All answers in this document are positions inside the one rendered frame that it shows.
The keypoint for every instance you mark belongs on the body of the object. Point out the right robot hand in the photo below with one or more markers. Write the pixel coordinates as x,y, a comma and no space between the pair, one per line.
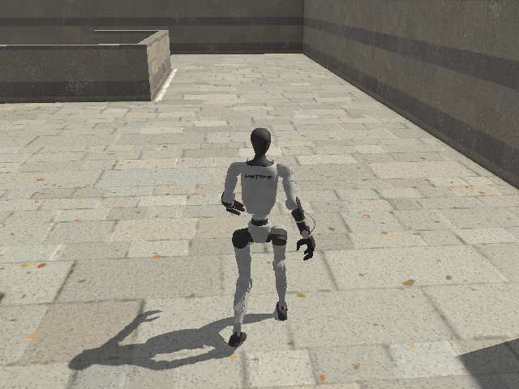
310,246

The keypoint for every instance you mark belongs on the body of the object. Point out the right robot upper arm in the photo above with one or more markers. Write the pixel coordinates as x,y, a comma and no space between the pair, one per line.
286,173

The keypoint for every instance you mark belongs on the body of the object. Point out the robot right forearm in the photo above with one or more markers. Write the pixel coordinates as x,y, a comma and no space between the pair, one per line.
301,221

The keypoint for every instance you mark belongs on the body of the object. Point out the left robot foot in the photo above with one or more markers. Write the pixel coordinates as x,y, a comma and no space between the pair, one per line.
234,340

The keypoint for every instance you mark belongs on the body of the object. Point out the robot left forearm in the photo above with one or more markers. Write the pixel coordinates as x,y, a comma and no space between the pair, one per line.
228,205

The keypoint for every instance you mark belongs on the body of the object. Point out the left robot upper arm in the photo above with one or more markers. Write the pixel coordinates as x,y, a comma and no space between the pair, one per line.
231,180

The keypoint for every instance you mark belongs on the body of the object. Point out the left robot hand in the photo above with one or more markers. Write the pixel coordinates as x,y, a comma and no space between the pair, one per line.
238,206

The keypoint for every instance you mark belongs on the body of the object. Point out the robot torso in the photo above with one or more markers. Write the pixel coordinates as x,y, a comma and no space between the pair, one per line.
259,194

